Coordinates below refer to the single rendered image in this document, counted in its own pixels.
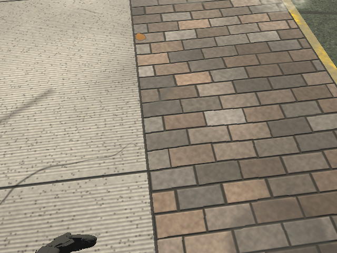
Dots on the left robot hand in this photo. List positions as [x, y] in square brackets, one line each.
[67, 243]

